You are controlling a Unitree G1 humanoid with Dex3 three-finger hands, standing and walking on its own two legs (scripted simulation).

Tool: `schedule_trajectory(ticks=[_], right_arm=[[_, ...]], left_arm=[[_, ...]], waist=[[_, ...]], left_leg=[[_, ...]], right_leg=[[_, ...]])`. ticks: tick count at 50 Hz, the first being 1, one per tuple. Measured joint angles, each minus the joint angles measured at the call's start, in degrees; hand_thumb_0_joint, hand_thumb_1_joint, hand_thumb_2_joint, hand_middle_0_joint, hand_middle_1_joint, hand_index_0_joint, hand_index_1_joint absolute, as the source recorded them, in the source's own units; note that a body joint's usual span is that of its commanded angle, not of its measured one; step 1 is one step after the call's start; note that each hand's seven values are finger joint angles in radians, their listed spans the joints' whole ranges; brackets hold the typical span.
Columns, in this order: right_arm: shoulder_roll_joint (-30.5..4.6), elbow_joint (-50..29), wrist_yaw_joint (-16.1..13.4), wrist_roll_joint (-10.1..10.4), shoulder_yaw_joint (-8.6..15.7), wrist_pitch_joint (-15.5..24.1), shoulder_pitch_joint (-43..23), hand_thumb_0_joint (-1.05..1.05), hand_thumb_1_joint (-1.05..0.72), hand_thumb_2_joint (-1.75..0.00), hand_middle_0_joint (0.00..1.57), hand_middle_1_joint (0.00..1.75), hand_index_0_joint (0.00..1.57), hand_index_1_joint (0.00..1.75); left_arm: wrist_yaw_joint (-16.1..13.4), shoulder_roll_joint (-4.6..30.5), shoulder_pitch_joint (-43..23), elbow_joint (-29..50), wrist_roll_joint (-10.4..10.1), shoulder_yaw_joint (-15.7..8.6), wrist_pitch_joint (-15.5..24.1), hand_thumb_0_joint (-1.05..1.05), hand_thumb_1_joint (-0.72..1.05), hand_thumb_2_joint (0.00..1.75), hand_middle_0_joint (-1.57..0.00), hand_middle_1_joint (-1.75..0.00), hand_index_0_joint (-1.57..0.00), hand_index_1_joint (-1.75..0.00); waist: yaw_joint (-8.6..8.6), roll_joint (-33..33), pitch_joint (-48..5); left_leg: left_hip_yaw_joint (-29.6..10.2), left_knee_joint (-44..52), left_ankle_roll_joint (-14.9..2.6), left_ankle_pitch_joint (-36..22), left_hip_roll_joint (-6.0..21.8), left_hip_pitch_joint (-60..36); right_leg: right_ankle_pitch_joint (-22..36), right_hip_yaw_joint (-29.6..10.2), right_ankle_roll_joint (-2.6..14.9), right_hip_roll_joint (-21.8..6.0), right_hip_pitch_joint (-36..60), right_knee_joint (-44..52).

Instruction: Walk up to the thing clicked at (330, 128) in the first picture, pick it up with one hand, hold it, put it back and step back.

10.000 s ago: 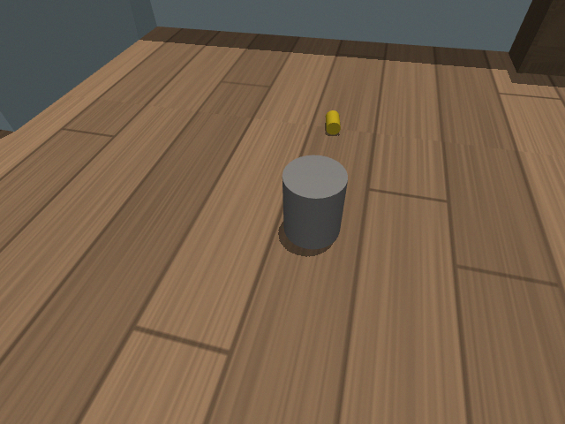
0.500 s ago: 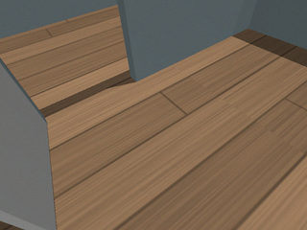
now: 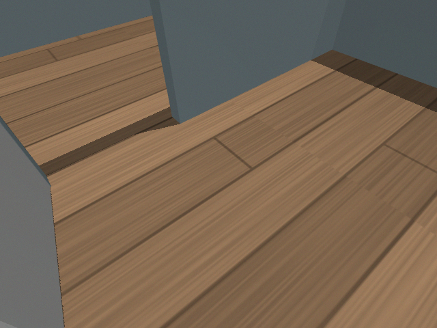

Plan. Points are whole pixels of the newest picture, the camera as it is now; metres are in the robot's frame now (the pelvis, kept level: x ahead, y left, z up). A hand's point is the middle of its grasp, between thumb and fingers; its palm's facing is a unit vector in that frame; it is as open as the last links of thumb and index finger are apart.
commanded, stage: stand
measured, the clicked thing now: out of the picture +0.36 -1.31 -0.74
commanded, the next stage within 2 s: none
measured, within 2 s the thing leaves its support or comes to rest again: neither
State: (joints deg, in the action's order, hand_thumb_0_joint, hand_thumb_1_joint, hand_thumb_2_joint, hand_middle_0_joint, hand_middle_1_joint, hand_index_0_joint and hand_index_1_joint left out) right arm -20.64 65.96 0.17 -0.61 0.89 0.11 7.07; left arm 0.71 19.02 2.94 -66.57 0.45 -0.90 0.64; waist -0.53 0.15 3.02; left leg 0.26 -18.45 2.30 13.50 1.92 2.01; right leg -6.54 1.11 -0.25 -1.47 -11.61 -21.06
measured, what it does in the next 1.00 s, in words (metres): stands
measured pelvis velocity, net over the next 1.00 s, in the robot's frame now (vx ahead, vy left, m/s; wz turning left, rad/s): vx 0.01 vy -0.01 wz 0.02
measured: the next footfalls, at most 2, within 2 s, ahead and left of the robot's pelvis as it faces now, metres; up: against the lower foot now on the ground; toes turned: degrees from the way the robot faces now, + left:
none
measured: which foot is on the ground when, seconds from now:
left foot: down 0.00-1.00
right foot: down 0.00-1.00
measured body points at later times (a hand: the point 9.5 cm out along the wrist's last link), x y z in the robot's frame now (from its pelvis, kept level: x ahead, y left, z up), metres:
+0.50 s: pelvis +0.00 -0.01 +0.00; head +0.00 -0.02 +0.45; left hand +0.07 +0.30 -0.13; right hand +0.07 -0.31 -0.14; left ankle -0.04 +0.15 -0.75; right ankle +0.06 -0.12 -0.75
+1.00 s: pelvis +0.01 -0.01 +0.00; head +0.02 -0.02 +0.45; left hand +0.09 +0.30 -0.13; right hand +0.08 -0.31 -0.14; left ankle -0.04 +0.15 -0.75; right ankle +0.06 -0.12 -0.75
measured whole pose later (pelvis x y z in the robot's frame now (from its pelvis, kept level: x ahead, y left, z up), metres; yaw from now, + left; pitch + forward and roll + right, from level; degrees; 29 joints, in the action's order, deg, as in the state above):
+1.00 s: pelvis +0.01 -0.01 +0.00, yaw +1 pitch -2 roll +0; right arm -20.5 64.1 0.1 -0.5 -0.1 0.1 7.8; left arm 0.8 19.7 4.4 -65.7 0.3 -0.2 0.7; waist -0.1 0.9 2.7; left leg -1.1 -18.7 3.0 14.3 2.7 2.2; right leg -7.8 2.6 0.3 -1.0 -11.3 -21.4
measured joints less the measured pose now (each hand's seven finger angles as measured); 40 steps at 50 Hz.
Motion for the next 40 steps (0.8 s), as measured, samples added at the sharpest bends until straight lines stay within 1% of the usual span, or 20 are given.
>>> schedule_trajectory(ticks=[8, 16, 28, 40], right_arm=[[0.54, 0.05, 0.11, -0.05, -0.23, 0.04, 0.97, 0.0, -0.9, -0.9, 0.2, 0.3, 0.2, 0.3], [0.56, -0.47, 0.3, -0.12, -0.3, -0.01, 1.11, 0.0, -0.9, -0.9, 0.2, 0.3, 0.2, 0.3], [0.14, -1.2, 0.32, -0.05, -0.45, 0.04, 0.72, 0.0, -0.9, -0.9, 0.2, 0.3, 0.2, 0.3], [-0.14, -1.57, 0.12, 0.02, -0.59, 0.07, 0.89, 0.0, -0.9, -0.9, 0.2, 0.3, 0.2, 0.3]], left_arm=[[0.05, 0.83, 0.83, -0.01, -0.01, 0.18, -0.14, 0.01, 0.91, 0.89, -0.21, -0.3, -0.2, -0.3], [0.11, 1.08, 1.84, 0.16, 0.03, 0.49, -0.23, 0.01, 0.91, 0.89, -0.21, -0.3, -0.2, -0.3], [0.16, 0.87, 2.43, 0.42, -0.07, 0.73, -0.07, 0.01, 0.91, 0.89, -0.21, -0.3, -0.2, -0.3], [0.15, 0.59, 2.25, 0.76, -0.1, 0.77, 0.11, 0.01, 0.91, 0.89, -0.21, -0.3, -0.2, -0.3]], waist=[[-0.05, 0.17, 0.19], [0.41, 0.76, 0.0], [0.82, 0.88, -0.07], [0.58, 0.83, -0.06]], left_leg=[[-0.28, -0.02, 0.13, -0.35, 0.01, 0.39], [-0.73, -0.54, 0.3, -0.24, 0.17, 1.08], [-1.25, -0.73, 0.65, 0.04, 0.57, 1.35], [-1.36, -0.6, 0.72, 0.59, 0.82, 0.93]], right_leg=[[0.33, 0.26, 0.14, -0.03, -0.2, 0.13], [0.16, 0.7, 0.35, 0.06, -0.64, -0.18], [-0.32, 1.26, 0.68, 0.36, -0.78, -0.45], [-0.93, 1.43, 0.69, 0.57, -0.36, -0.42]])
